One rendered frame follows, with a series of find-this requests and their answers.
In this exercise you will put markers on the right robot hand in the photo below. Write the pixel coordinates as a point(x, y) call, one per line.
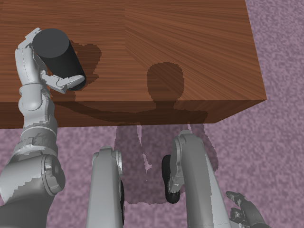
point(247, 216)

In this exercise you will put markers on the left robot hand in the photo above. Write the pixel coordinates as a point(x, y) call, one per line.
point(31, 69)

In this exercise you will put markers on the left robot arm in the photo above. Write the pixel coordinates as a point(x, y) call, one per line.
point(33, 174)

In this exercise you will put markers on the right robot foot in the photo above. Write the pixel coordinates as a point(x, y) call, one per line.
point(165, 167)

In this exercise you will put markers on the can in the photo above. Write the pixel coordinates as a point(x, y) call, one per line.
point(55, 50)

